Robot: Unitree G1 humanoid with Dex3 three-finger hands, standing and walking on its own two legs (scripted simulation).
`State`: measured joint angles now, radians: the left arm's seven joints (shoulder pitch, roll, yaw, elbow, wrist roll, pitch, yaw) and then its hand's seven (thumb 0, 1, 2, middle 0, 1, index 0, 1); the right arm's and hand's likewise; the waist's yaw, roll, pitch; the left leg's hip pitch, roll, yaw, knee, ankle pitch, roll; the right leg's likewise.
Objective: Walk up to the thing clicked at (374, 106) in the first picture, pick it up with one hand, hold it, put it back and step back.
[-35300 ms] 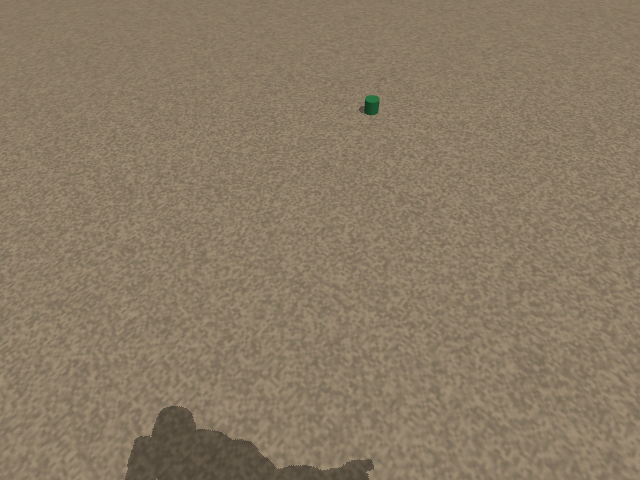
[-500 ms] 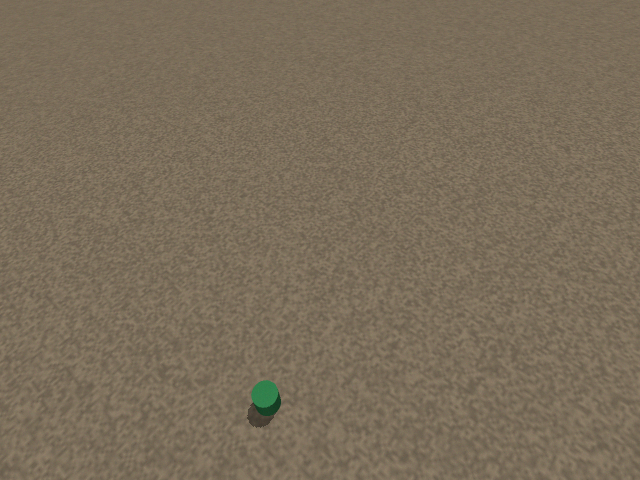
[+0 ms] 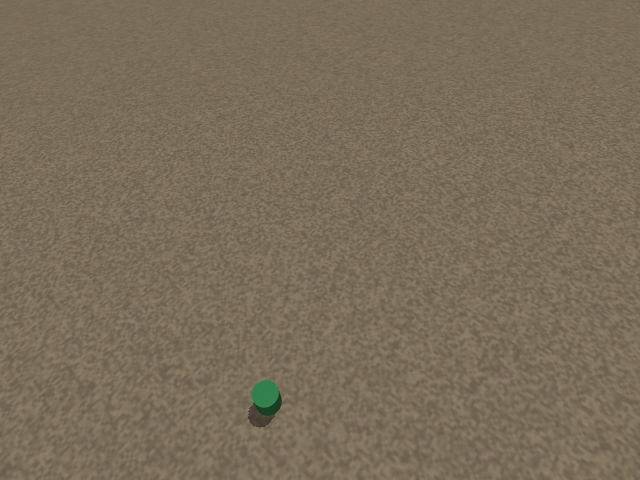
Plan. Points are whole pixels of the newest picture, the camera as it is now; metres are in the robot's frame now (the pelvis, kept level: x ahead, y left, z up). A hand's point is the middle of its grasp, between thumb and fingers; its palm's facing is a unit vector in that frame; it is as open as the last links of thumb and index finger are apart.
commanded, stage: stand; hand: left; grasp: from above
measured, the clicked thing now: (267, 398) +0.45 +0.24 -0.74
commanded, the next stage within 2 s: step back in 0.50 s
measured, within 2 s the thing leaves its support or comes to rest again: neither
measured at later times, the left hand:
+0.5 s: hand out of the picture +0.07 +0.24 -0.16, palm faces +0.01 -0.94 -0.34, open 7.4 cm
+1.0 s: hand out of the picture +0.07 +0.32 -0.18, palm faces -0.02 -0.94 -0.35, open 7.4 cm
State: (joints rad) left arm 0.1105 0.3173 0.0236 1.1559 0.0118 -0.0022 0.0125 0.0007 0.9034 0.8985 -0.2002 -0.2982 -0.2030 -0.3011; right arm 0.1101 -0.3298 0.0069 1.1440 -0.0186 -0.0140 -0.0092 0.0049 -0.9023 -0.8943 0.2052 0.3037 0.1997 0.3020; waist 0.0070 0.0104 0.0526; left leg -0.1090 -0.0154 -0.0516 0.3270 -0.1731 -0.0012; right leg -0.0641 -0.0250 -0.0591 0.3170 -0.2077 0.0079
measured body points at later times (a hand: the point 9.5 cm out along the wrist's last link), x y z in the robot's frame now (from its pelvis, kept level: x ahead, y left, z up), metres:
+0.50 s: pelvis +0.00 -0.01 +0.00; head +0.01 -0.01 +0.45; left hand +0.06 +0.29 -0.13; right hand +0.07 -0.30 -0.14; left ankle +0.00 +0.12 -0.75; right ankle -0.02 -0.12 -0.75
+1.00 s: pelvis -0.07 +0.07 -0.02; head +0.02 +0.09 +0.42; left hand +0.07 +0.37 -0.16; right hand -0.01 -0.25 -0.13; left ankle -0.06 +0.15 -0.75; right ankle -0.10 -0.09 -0.67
